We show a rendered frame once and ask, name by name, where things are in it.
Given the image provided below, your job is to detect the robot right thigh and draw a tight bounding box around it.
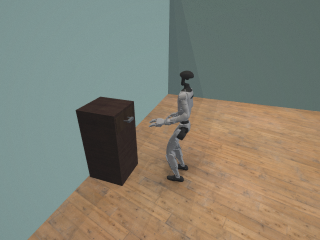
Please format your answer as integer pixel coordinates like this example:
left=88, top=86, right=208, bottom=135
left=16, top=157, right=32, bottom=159
left=173, top=125, right=180, bottom=150

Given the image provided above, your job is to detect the left robot upper arm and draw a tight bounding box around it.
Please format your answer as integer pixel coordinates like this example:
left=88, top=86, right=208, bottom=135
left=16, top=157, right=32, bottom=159
left=178, top=92, right=190, bottom=120

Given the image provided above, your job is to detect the robot left hand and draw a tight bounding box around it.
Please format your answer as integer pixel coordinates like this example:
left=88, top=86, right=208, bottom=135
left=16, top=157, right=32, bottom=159
left=148, top=118, right=165, bottom=127

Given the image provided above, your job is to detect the cabinet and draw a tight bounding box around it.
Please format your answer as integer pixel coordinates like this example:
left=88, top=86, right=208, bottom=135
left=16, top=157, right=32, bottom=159
left=75, top=96, right=138, bottom=186

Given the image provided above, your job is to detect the handle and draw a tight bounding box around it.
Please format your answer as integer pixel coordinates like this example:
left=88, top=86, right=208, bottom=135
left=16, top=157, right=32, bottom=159
left=123, top=116, right=134, bottom=123

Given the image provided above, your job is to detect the drawer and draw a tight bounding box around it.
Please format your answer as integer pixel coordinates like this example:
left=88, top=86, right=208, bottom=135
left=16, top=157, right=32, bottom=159
left=115, top=105, right=134, bottom=135

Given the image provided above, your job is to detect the robot right hand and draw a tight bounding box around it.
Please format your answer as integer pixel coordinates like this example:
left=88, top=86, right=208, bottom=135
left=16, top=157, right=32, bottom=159
left=166, top=112, right=177, bottom=119

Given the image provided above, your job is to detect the humanoid robot head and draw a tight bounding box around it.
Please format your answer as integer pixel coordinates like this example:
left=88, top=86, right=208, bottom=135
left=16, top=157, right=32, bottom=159
left=180, top=70, right=194, bottom=92

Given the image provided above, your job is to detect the robot left forearm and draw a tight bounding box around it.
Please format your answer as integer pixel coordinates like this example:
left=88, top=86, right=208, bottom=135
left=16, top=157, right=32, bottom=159
left=164, top=113, right=188, bottom=126

